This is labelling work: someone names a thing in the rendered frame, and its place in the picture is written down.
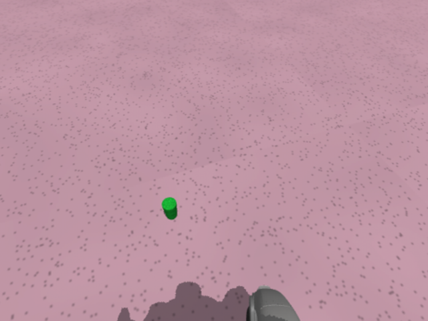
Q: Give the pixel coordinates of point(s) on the cup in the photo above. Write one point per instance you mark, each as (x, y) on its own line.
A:
(170, 207)

